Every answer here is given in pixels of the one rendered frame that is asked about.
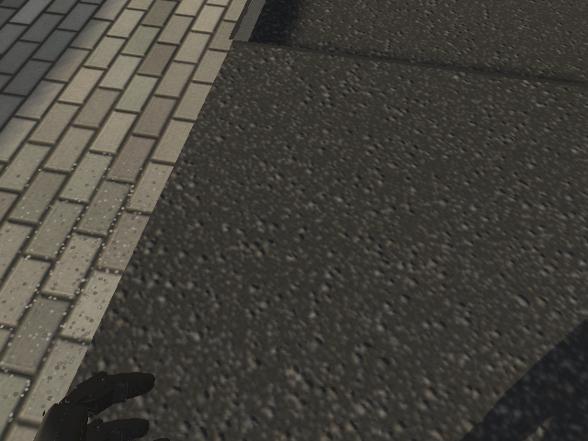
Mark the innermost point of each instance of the left robot hand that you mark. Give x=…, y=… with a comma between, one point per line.
x=67, y=421

